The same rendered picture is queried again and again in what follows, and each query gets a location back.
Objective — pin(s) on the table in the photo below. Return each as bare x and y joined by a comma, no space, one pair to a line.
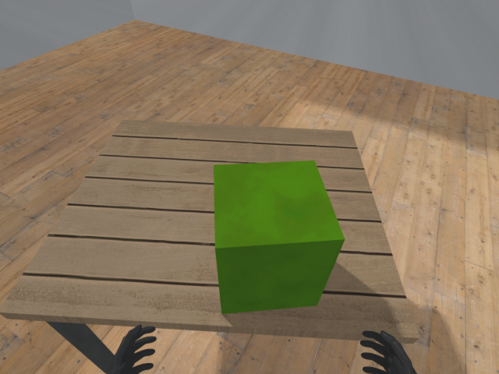
136,244

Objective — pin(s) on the carton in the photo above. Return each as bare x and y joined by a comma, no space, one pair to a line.
277,237

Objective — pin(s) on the robot left hand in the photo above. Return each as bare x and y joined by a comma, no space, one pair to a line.
125,356

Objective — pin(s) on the robot right hand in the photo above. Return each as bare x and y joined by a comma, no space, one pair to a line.
395,360

